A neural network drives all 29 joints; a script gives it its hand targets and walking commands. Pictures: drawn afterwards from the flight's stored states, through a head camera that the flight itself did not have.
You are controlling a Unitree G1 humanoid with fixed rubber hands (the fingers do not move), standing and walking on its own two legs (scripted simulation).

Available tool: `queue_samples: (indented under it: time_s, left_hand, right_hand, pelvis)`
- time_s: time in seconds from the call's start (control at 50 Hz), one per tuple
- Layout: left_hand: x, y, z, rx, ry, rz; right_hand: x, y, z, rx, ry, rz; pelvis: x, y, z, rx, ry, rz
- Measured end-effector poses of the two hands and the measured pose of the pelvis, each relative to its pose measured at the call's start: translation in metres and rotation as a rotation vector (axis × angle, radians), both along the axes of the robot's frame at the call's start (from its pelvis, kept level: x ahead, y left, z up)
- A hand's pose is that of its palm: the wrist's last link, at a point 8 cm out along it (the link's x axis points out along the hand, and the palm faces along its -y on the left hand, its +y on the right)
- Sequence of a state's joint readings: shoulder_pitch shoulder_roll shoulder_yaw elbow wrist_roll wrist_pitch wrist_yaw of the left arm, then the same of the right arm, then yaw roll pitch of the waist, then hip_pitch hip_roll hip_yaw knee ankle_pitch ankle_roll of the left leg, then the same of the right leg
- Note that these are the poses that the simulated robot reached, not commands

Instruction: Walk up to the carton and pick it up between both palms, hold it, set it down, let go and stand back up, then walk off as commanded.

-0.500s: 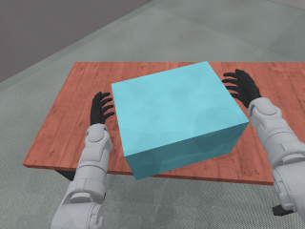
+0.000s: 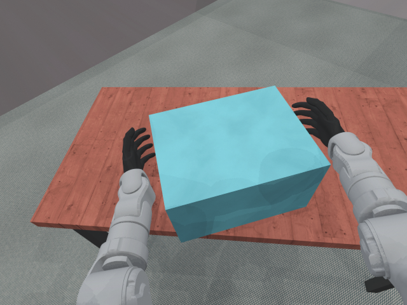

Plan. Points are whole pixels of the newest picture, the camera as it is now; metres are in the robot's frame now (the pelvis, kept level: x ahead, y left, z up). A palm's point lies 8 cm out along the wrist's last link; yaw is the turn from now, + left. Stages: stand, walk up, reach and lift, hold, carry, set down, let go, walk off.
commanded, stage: reach and lift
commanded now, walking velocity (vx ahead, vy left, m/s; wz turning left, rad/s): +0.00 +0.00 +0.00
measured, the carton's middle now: (229, 161) +0.42 +0.02 +0.00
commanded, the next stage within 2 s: none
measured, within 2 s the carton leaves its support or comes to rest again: leaves its support in 0.72 s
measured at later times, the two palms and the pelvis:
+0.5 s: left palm (120, 172) +0.35 +0.23 +0.05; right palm (315, 136) +0.43 -0.15 +0.08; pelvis +0.00 +0.01 +0.00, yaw +0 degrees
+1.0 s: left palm (101, 173) +0.32 +0.25 +0.09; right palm (313, 133) +0.41 -0.13 +0.12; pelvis -0.02 +0.01 +0.00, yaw +1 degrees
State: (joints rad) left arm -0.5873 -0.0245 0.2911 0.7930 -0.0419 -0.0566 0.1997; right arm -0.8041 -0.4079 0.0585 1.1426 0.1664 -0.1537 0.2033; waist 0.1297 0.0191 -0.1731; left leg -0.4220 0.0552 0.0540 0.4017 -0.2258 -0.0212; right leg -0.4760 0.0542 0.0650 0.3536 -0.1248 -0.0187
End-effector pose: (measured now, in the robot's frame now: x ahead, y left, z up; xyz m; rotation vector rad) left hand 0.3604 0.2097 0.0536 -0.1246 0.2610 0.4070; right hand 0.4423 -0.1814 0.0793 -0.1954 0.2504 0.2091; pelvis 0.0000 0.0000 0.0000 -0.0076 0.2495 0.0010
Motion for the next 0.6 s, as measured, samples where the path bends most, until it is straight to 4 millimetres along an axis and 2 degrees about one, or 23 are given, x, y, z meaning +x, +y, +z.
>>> queue_samples:
  time_s: [0.38,0.6]
  left_hand:
    - [-0.014,0.021,0.0,0.007,0.003,0.029]
    - [-0.016,0.026,0.003,0.029,0.021,0.038]
  right_hand:
    - [-0.01,0.024,-0.001,0.011,0.007,0.009]
    - [-0.012,0.03,0.001,0.016,0.018,0.004]
  pelvis:
    - [-0.004,0.007,0.001,-0.007,-0.024,0.002]
    - [-0.005,0.009,0.002,-0.009,-0.036,0.003]
